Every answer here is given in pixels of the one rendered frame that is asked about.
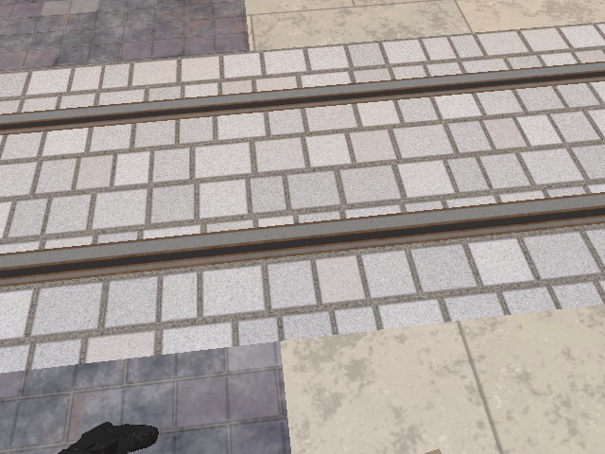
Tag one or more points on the left robot hand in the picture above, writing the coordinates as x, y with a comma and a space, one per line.
109, 439

